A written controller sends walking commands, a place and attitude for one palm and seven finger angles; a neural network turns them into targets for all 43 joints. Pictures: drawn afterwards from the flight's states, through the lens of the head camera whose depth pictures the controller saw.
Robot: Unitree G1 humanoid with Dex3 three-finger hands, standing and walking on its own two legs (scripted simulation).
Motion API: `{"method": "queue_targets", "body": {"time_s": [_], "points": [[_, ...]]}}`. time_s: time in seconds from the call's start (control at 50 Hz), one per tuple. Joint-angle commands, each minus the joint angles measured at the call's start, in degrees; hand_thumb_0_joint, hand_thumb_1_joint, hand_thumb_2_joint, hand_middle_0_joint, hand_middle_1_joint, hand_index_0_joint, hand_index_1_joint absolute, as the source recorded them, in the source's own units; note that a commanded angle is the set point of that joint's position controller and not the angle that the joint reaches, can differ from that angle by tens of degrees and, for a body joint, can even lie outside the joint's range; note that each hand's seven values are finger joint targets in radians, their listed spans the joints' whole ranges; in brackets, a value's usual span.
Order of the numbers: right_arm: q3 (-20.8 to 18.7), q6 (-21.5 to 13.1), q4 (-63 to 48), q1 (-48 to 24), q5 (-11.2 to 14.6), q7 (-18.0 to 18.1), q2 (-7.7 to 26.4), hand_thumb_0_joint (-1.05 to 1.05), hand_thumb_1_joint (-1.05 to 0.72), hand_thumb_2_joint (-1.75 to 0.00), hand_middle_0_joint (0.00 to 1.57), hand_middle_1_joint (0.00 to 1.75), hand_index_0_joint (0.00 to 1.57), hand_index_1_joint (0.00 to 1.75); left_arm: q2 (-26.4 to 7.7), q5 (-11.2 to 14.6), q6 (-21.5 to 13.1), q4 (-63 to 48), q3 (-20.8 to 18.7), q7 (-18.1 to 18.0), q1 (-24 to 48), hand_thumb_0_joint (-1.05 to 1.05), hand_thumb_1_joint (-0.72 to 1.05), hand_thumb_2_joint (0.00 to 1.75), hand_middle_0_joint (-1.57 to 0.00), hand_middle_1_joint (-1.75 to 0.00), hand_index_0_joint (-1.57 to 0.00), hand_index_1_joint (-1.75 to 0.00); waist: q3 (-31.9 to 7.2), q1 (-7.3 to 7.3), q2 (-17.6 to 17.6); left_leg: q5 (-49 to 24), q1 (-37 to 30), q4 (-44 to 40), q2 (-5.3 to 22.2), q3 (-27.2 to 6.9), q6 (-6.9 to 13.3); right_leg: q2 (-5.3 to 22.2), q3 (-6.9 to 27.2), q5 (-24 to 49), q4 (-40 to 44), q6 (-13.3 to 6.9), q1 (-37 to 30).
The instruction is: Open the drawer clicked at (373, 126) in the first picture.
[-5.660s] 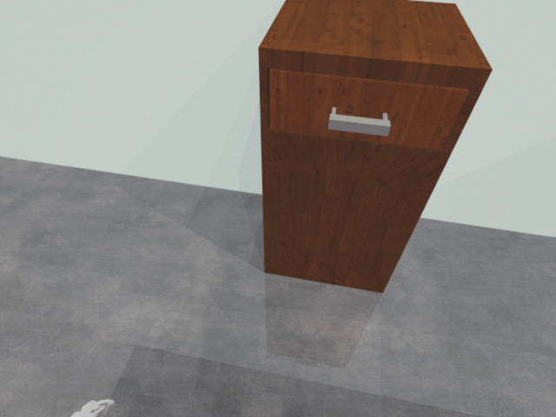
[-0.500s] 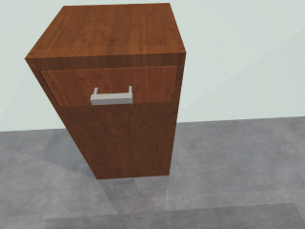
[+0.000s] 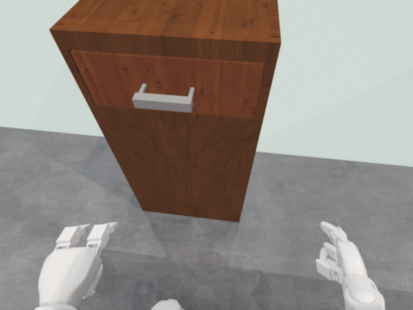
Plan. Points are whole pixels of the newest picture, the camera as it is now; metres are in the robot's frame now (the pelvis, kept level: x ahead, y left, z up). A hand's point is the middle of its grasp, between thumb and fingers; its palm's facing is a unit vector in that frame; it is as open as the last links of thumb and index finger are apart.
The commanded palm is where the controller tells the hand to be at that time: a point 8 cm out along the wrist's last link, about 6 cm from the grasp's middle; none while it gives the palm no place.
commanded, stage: raise the hand with hooked fingers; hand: left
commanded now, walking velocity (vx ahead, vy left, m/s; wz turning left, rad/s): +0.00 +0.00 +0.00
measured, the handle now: (165, 95) +0.54 +0.22 +0.07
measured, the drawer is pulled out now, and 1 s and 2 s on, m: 0.00 0.00 0.00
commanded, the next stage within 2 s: move the hooked fingers above the handle in 1.40 s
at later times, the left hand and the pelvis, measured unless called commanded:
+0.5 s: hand (105, 178) +0.29 +0.25 +0.09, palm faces +0.13 -0.08 -0.99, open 12.1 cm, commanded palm +0.27 +0.26 +0.16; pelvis +0.03 +0.03 +0.02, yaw -6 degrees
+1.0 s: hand (78, 109) +0.35 +0.29 +0.19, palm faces +0.14 -0.06 -0.99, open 13.8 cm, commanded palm +0.31 +0.29 +0.24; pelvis +0.01 +0.07 +0.04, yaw -5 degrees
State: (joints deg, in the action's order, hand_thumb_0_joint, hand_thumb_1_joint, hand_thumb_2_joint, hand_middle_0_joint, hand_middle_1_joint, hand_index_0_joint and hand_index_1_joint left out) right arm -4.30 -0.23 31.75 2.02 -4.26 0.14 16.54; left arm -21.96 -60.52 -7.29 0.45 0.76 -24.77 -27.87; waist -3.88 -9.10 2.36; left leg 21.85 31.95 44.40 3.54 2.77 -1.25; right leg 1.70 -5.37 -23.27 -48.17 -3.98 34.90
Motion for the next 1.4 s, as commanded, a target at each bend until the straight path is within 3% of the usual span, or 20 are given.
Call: {"method": "queue_targets", "body": {"time_s": [0.0, 0.04, 0.08, 0.14, 0.18, 0.24, 0.28, 0.32, 0.38, 0.42, 0.46, 0.56, 0.64, 0.72, 0.96, 1.06, 1.14, 1.24, 1.32, 1.38], "points": [[-0.5, -2.5, -5.8, 0.0, -0.7, 0.5, 2.2, 0.0, -0.9, -0.9, 0.2, 0.3, 0.2, 0.3, -13.8, 0.9, -3.9, -21.1, -9.3, -6.9, 22.6, 0.0, 0.27, 0.63, -0.25, -0.7, -0.25, -0.7, -14.9, 8.13, -6.7, -10.3, -11.3, 4.6, -6.8, -1.3, 3.3, -0.1, 15.8, 7.5, 11.4, 0.9, 0.8], [0.1, -1.4, -5.7, -1.3, -0.4, 0.3, 2.1, 0.0, -0.9, -0.9, 0.2, 0.3, 0.2, 0.3, -13.7, 1.3, 0.1, -15.0, -10.1, -6.3, 20.9, 0.0, 0.22, 0.61, -0.25, -0.74, -0.25, -0.74, -13.1, 7.84, -4.0, -10.3, -7.4, 3.0, -6.8, -1.4, 3.2, -0.3, 14.6, 11.1, 11.5, 1.5, -3.9], [0.6, -0.1, -5.7, -2.9, 0.8, 0.8, 1.9, 0.0, -0.9, -0.9, 0.2, 0.3, 0.2, 0.3, -13.7, 2.1, 6.2, -10.1, -10.2, -4.0, 18.6, 0.0, 0.18, 0.59, -0.25, -0.76, -0.25, -0.76, -13.2, 5.95, -4.3, -11.6, -4.2, -1.0, -6.6, -0.9, 3.0, -0.4, 12.4, 17.7, 11.8, 2.4, -12.3], [1.8, 1.6, -6.2, -5.0, 3.1, 1.5, 2.1, 0.0, -0.9, -0.9, 0.2, 0.3, 0.2, 0.3, -10.7, 6.8, 15.5, -5.8, -7.4, 3.0, 11.4, 0.0, 0.11, 0.56, -0.26, -0.81, -0.26, -0.81, -13.8, 3.78, 3.1, -14.0, -2.6, -5.7, -6.5, -0.8, 2.4, 0.6, 14.0, 30.5, 12.9, 4.3, -23.7], [2.6, 1.8, -6.9, -6.2, 3.5, 1.9, 2.8, 0.0, -0.9, -0.9, 0.2, 0.3, 0.2, 0.3, -11.5, 9.4, 17.8, -9.1, -6.5, 8.3, 9.9, 0.0, 0.06, 0.54, -0.26, -0.84, -0.26, -0.84, -13.4, 3.34, 6.0, -14.7, -3.7, -8.1, -6.5, -0.7, 2.6, 1.4, 13.3, 37.9, 12.2, 5.6, -29.0], [3.6, 1.5, -7.4, -6.1, 3.2, 2.1, 2.7, 0.0, -0.9, -0.9, 0.2, 0.3, 0.2, 0.3, -11.4, 10.0, 16.5, -15.4, -5.9, 13.5, 7.8, 0.0, -0.01, 0.51, -0.27, -0.88, -0.27, -0.88, -10.8, 3.13, 5.8, -14.4, -5.2, -11.0, -6.2, -1.4, 3.0, 1.4, 11.3, 35.2, 13.2, 5.5, -29.7], [3.2, 0.8, -7.3, -5.2, 2.7, 2.2, 2.6, 0.0, -0.9, -0.9, 0.2, 0.3, 0.2, 0.3, -11.9, 8.9, 13.7, -20.3, -6.8, 13.5, 9.2, 0.0, -0.06, 0.49, -0.27, -0.92, -0.27, -0.92, -9.4, 2.86, 3.5, -14.8, -7.5, -12.3, -5.9, -1.6, 3.3, 0.6, 10.0, 28.9, 15.1, 4.7, -27.4], [2.9, -0.5, -7.3, -4.3, 2.3, 2.3, 2.6, 0.0, -0.9, -0.9, 0.2, 0.3, 0.2, 0.3, -14.3, 7.5, 10.3, -23.5, -9.8, 10.8, 13.0, 0.0, -0.1, 0.47, -0.27, -0.94, -0.27, -0.94, -8.7, 2.58, 2.8, -14.4, -8.7, -12.7, -5.9, -1.9, 3.4, 0.1, 10.0, 22.2, 16.7, 4.1, -25.5], [1.7, -1.5, -5.9, -2.6, 1.7, 1.9, 2.1, 0.0, -0.9, -0.9, 0.2, 0.3, 0.2, 0.3, -15.3, 4.3, 7.8, -24.2, -13.1, 5.1, 14.7, 0.0, -0.17, 0.44, -0.28, -0.99, -0.28, -0.99, -13.3, 2.14, -2.6, -20.2, -12.5, -11.5, -6.8, -1.8, 3.1, -0.3, 9.3, 28.9, 14.4, 2.7, -25.8], [1.0, -1.3, -5.0, -2.2, 2.0, 1.6, 2.2, 0.0, -0.9, -0.9, 0.2, 0.3, 0.2, 0.3, -16.1, 3.6, 8.9, -23.6, -14.1, 2.4, 18.9, 0.0, -0.22, 0.42, -0.28, -1.02, -0.28, -1.02, -15.8, 2.56, -4.7, -22.7, -14.1, -11.3, -7.0, -1.7, 2.6, -0.5, 8.7, 31.7, 13.6, 2.1, -26.6], [0.4, -0.9, -4.1, -2.2, 2.9, 1.4, 2.4, 0.0, -0.9, -0.9, 0.2, 0.3, 0.2, 0.3, -13.3, 4.1, 11.7, -21.0, -11.1, 1.6, 23.1, 0.0, -0.27, 0.4, -0.28, -1.05, -0.28, -1.05, -14.4, 3.81, -6.3, -22.7, -15.5, -11.8, -6.8, -1.2, 2.4, -0.7, 6.7, 29.8, 13.9, 2.0, -24.5], [0.6, -0.1, -3.6, -4.8, 4.9, 2.1, 3.4, 0.0, -0.9, -0.9, 0.2, 0.3, 0.2, 0.3, -11.3, 7.6, 19.6, -17.6, -3.4, 8.2, 33.5, 0.0, -0.38, 0.35, -0.29, -1.12, -0.29, -1.12, -11.0, 5.02, -3.5, -23.6, -18.8, -15.6, -6.1, -1.7, 2.6, -1.0, 4.1, 26.1, 16.6, 2.7, -25.4], [2.1, 1.0, -4.4, -6.2, 5.1, 2.8, 3.4, 0.0, -0.9, -0.9, 0.2, 0.3, 0.2, 0.3, -11.5, 7.4, 22.5, -16.7, 0.4, 15.8, 40.6, 0.0, -0.48, 0.31, -0.3, -1.18, -0.3, -1.18, -7.8, 5.09, -2.6, -24.3, -21.2, -18.7, -5.2, -2.9, 2.7, -1.4, 3.1, 22.1, 18.5, 2.7, -25.7], [3.6, 2.8, -4.5, -6.5, 4.7, 2.5, 3.4, 0.0, -0.9, -0.9, 0.2, 0.3, 0.2, 0.3, -17.5, 4.1, 23.3, -15.5, -3.0, 20.3, 46.9, 0.0, -0.5, 0.3, -0.3, -1.2, -0.3, -1.2, -7.4, 3.77, -5.1, -27.4, -22.6, -21.2, -4.3, -3.8, 1.9, -2.0, 3.1, 21.1, 19.9, 1.8, -28.1], [4.3, 2.8, -4.0, -4.6, 5.2, 1.4, 3.2, 0.0, -0.9, -0.9, 0.2, 0.3, 0.2, 0.3, -18.4, 6.8, 20.6, -13.0, -1.3, 27.0, 63.9, 0.0, -0.5, 0.3, -0.3, -1.2, -0.3, -1.2, -9.6, 4.88, -8.8, -28.3, -25.9, -24.0, -4.3, -4.4, 1.1, -2.3, 2.8, 19.8, 23.5, 1.4, -30.2], [4.1, 3.1, -4.4, -3.5, 5.4, 0.7, 4.0, 0.0, -0.9, -0.9, 0.2, 0.3, 0.2, 0.3, -16.8, 8.1, 19.8, -8.4, -1.4, 29.8, 54.5, 0.0, -0.5, 0.3, -0.3, -1.2, -0.3, -1.2, -5.9, 4.09, -3.1, -24.5, -22.8, -25.3, -4.2, -3.5, 1.5, -2.2, 2.5, 18.8, 24.5, 1.7, -30.5], [4.0, 2.0, -5.5, -3.9, 5.1, 0.4, 4.0, 0.0, -0.9, -0.9, 0.2, 0.3, 0.2, 0.3, -19.6, 8.2, 16.4, -14.1, -4.5, 28.9, 56.7, 0.0, -0.5, 0.3, -0.3, -1.2, -0.3, -1.2, -9.9, 3.18, -4.2, -25.1, -23.0, -24.9, -4.9, -3.4, 2.0, -2.1, 2.8, 19.6, 24.0, 1.8, -32.7], [3.4, -0.1, -4.2, -2.9, 4.8, 0.6, 3.3, 0.0, -0.9, -0.9, 0.2, 0.3, 0.2, 0.3, -21.4, 8.4, 12.2, -18.3, -8.2, 23.3, 58.2, 0.0, -0.5, 0.3, -0.3, -1.2, -0.3, -1.2, -12.7, 2.46, -7.5, -26.1, -24.4, -24.3, -5.7, -3.5, 2.0, -2.3, 3.1, 19.9, 24.1, 1.6, -33.0], [2.9, -0.5, -2.7, -3.3, 5.6, 0.5, 3.6, 0.0, -0.9, -0.9, 0.2, 0.3, 0.2, 0.3, -20.7, 8.9, 13.6, -13.3, -9.1, 20.5, 56.6, 0.0, -0.5, 0.3, -0.3, -1.2, -0.3, -1.2, -9.8, 2.76, -5.4, -23.2, -22.2, -24.6, -6.1, -2.3, 1.8, -2.4, 3.8, 19.4, 25.4, 1.9, -32.4], [2.9, 0.2, -2.3, -3.9, 6.0, 0.7, 3.9, 0.0, -0.9, -0.9, 0.2, 0.3, 0.2, 0.3, -18.6, 8.9, 16.7, -9.6, -6.2, 20.8, 55.7, 0.0, -0.5, 0.3, -0.3, -1.2, -0.3, -1.2, -8.4, 3.26, -3.9, -21.6, -21.0, -24.8, -6.4, -1.1, 2.0, -1.6, 4.1, 19.6, 25.7, 2.4, -32.6]]}}
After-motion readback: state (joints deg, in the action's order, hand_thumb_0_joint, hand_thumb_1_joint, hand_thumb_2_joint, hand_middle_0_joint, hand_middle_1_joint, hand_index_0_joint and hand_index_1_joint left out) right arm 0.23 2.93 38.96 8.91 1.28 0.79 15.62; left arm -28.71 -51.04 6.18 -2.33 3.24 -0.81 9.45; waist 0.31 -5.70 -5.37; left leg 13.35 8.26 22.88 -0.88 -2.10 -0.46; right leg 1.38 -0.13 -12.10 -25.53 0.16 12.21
